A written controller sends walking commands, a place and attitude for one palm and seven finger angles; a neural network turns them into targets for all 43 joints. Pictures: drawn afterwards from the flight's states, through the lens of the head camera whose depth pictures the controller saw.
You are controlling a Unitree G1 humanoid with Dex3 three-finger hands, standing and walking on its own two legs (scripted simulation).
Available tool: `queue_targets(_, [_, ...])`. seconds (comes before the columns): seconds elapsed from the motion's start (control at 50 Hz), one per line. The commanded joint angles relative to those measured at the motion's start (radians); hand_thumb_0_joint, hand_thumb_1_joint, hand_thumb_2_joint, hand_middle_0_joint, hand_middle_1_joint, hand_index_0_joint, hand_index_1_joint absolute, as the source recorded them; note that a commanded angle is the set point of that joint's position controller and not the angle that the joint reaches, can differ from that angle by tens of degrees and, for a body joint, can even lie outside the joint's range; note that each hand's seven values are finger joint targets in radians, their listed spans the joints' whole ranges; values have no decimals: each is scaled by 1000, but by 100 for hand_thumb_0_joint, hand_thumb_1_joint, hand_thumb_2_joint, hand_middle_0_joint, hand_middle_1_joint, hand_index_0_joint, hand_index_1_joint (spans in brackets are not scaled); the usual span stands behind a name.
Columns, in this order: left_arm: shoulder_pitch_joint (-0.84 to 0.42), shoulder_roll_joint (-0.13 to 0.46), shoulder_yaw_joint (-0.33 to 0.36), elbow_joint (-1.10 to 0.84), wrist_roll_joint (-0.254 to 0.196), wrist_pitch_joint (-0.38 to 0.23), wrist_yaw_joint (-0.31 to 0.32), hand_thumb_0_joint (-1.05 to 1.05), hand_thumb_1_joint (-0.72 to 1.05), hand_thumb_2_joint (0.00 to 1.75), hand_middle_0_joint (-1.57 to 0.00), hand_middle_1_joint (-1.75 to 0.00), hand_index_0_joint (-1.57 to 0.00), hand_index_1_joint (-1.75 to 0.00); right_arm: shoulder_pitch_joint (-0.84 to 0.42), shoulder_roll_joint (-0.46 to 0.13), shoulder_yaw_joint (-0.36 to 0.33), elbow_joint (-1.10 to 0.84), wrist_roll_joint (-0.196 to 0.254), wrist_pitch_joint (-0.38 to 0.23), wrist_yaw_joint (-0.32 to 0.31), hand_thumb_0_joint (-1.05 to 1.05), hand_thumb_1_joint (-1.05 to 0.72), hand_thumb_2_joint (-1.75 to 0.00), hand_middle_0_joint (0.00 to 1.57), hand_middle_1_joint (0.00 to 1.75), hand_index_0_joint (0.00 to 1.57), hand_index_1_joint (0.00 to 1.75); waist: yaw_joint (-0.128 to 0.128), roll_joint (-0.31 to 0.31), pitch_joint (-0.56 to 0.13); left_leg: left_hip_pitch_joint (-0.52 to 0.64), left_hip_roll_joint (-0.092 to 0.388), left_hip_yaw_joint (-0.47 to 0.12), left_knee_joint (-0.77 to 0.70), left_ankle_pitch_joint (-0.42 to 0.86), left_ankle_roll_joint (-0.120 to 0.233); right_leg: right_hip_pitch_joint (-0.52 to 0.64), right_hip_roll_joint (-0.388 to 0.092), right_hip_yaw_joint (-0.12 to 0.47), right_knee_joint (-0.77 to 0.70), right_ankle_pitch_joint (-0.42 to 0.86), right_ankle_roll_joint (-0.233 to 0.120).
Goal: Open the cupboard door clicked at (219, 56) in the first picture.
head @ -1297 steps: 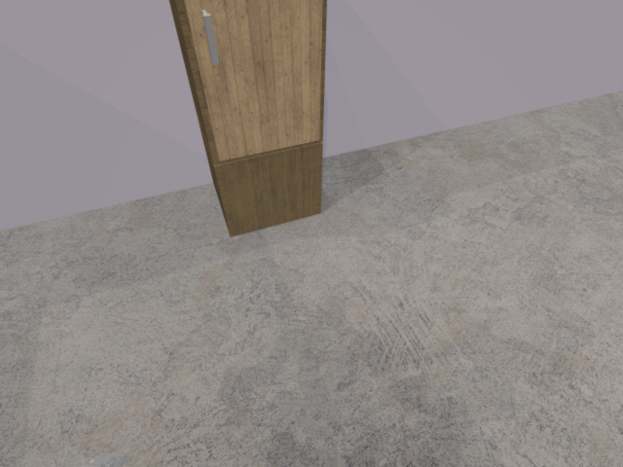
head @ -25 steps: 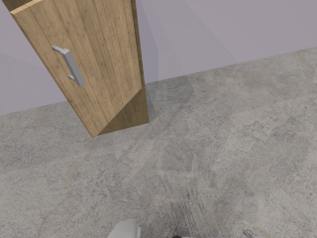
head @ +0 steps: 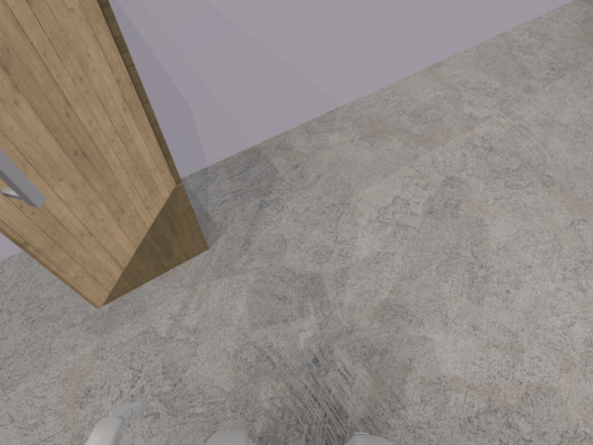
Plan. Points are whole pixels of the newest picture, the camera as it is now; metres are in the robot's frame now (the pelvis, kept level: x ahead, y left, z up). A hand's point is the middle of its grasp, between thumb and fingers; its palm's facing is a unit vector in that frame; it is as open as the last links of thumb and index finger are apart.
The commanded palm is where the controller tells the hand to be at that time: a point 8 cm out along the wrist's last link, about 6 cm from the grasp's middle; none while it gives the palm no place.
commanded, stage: walk to a spot facing it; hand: left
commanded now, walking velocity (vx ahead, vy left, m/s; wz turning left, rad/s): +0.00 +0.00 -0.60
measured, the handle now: out of the picture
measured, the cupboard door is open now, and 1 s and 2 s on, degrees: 41 41 41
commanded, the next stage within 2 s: turn to face it in 1.88 s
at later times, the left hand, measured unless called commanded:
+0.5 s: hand (208, 406) +0.18 +0.15 -0.14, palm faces -0.31 -0.91 -0.27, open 7.4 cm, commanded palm none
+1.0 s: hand (294, 316) +0.32 +0.03 -0.14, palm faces -0.60 -0.77 -0.20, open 7.4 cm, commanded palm none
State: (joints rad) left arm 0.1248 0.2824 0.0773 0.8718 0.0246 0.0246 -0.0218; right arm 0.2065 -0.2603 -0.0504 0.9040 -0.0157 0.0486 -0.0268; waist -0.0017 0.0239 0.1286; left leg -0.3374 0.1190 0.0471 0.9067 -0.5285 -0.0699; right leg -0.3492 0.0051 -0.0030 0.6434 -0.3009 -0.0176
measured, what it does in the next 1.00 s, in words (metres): walks ahead, turning right: left foot, then right foot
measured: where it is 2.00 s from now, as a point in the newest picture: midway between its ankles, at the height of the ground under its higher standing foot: (435, 361)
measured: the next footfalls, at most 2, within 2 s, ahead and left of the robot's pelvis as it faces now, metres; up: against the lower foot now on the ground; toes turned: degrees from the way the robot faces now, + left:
left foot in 0.20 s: +0.08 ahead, +0.15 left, +0.00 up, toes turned -5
right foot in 0.46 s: +0.02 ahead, -0.13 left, +0.00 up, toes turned -20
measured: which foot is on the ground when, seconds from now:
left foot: up 0.00-0.18, down 0.20-0.44, up 0.46-0.74, down 0.76-1.00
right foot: down 0.00-0.20, up 0.22-0.44, down 0.46-0.74, up 0.76-1.00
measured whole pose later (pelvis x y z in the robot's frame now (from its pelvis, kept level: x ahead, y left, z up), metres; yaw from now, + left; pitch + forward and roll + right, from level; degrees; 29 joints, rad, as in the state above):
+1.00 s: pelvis +0.11 -0.07 +0.02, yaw -37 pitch +1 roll -1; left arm 0.12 0.24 0.08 0.93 0.04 0.03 -0.07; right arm 0.36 -0.20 -0.02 0.97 -0.05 -0.05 -0.01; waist -0.02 0.00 0.08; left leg -0.10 0.15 0.19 0.41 -0.31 -0.07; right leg -0.54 -0.07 -0.09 0.82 -0.30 0.00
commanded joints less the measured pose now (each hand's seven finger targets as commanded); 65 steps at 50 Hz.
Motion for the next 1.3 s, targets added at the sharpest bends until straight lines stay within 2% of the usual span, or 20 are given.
queue_targets(0.0, [70,187,52,-42,4,5,40,0,90,90,-20,-30,-20,-30,-64,-95,-25,-106,10,-31,-8,0,-90,-90,20,30,20,30,40,-271,-180,-214,-14,-57,219,-32,4,216,-277,386,-253,406,-215])
queue_targets(0.12, [-31,172,38,-59,0,16,25,0,90,90,-20,-30,-20,-30,103,-53,-18,-39,9,-33,-1,0,-90,-90,20,30,20,30,-52,-151,-153,143,-89,23,-324,213,14,-56,-157,345,-230,113,-107])
queue_targets(0.16, [-20,68,16,-86,-18,26,11,0,90,90,-20,-30,-20,-30,158,-195,-42,-37,-14,-55,-14,0,-90,-90,20,30,20,30,-67,228,-145,280,209,-347,-653,104,122,-284,49,159,73,-163,8])
queue_targets(0.2, [-40,84,27,-106,-7,11,-7,0,90,90,-20,-30,-20,-30,133,-255,-50,-71,-26,-68,-20,0,-90,-90,20,30,20,30,-53,113,-160,121,402,-492,-692,208,280,-226,-2,71,446,-276,39])
queue_targets(0.28, [-44,23,15,-74,-7,20,-23,0,90,90,-20,-30,-20,-30,59,-168,-28,-64,-31,-66,-19,0,-90,-90,20,30,20,30,-12,204,-130,149,211,-74,-534,705,172,-147,-22,-40,322,-211,58])
queue_targets(0.38, [48,42,17,-42,-12,2,-17,0,90,90,-20,-30,-20,-30,99,-190,-44,-46,-15,-51,-8,0,-90,-90,20,30,20,30,1,173,-207,146,186,45,-367,632,91,158,18,-111,-133,31,18])
queue_targets(0.4, [115,106,32,-20,-5,-3,-10,0,90,90,-20,-30,-20,-30,75,-156,-42,-62,-6,-47,-3,0,-90,-90,20,30,20,30,36,36,-214,-15,135,89,-243,389,42,324,-79,30,-252,88,-25])
queue_targets(0.42, [174,229,57,1,6,-10,6,0,90,90,-20,-30,-20,-30,21,-66,-22,-112,4,-46,6,0,-90,-90,20,30,20,30,75,-345,-180,-300,-25,182,-10,-97,-19,437,-354,443,-368,144,-145])
queue_targets(0.44, [240,256,63,11,-11,-6,16,0,90,90,-20,-30,-20,-30,-59,-91,-17,-140,-2,-37,6,0,-90,-90,20,30,20,30,147,-286,-160,-345,-21,26,138,-148,-1,376,-420,516,-389,85,-226])
queue_targets(0.52, [79,145,42,-16,-2,-27,26,0,90,90,-20,-30,-20,-30,-71,-80,-33,-103,-5,-40,27,0,-90,-90,20,30,20,30,29,-215,-85,-274,1,-28,164,100,-6,160,-254,356,-402,-75,-180])
queue_targets(0.68, [60,134,48,5,-3,-39,5,0,90,90,-20,-30,-20,-30,53,-50,-32,-64,-1,-82,25,0,-90,-90,20,30,20,30,-37,-146,-117,219,-94,46,-422,224,17,-68,-128,334,-285,-208,-123])
queue_targets(0.7, [44,80,37,-12,-6,-39,-2,0,90,90,-20,-30,-20,-30,137,-108,-44,-34,-5,-92,8,0,-90,-90,20,30,20,30,-79,-2,-133,400,4,-63,-531,115,47,-231,-55,271,-147,-236,-75])
queue_targets(0.72, [27,4,20,-44,-14,-38,-14,0,90,90,-20,-30,-20,-30,263,-223,-68,-11,-30,-100,-3,0,-90,-90,20,30,20,30,-138,312,-169,524,301,-442,-670,-130,149,-433,85,77,202,-298,-9])
queue_targets(0.76, [-88,29,31,-94,2,-59,-31,0,90,90,-20,-30,-20,-30,294,-238,-63,-18,-32,-111,-5,0,-90,-90,20,30,20,30,-138,94,-115,381,439,-560,-737,-93,276,-479,-43,56,489,-255,4])
queue_targets(0.86, [-65,-25,15,-43,7,-31,-62,0,90,90,-20,-30,-20,-30,172,-107,-19,-5,-26,-125,-2,0,-90,-90,20,30,20,30,-40,188,-71,272,212,-38,-688,336,150,-362,-103,-33,369,0,32])
queue_targets(0.98, [-86,-16,8,-32,4,-26,-56,0,90,90,-20,-30,-20,-30,188,-131,-25,29,-32,-108,11,0,-90,-90,20,30,20,30,-24,134,-80,175,222,96,-626,372,133,-38,-37,-143,47,29,2])
queue_targets(1.02, [112,44,27,35,7,-38,-45,0,90,90,-20,-30,-20,-30,151,-129,-18,30,-23,-102,15,0,-90,-90,20,30,20,30,83,27,-154,49,153,170,-331,502,88,309,17,-156,-73,23,-42])
queue_targets(1.06, [398,257,78,107,-6,-54,-9,0,90,90,-20,-30,-20,-30,41,-30,2,-56,11,-109,28,0,-90,-90,20,30,20,30,203,-372,-281,-407,-53,142,302,-110,22,627,-434,590,-391,-129,-232])
queue_targets(1.16, [45,88,27,20,1,-63,22,0,90,90,-20,-30,-20,-30,96,-28,-14,35,-13,-78,30,0,-90,-90,20,30,20,30,-10,-186,-146,-194,69,-10,165,139,14,103,-284,229,-433,-86,-178])
queue_targets(1.28, [78,97,29,82,-3,-78,6,0,90,90,-20,-30,-20,-30,76,14,-12,26,-13,-88,49,0,-90,-90,20,30,20,30,-13,-126,-108,-20,-21,74,-244,283,16,83,-213,167,-422,-101,-158])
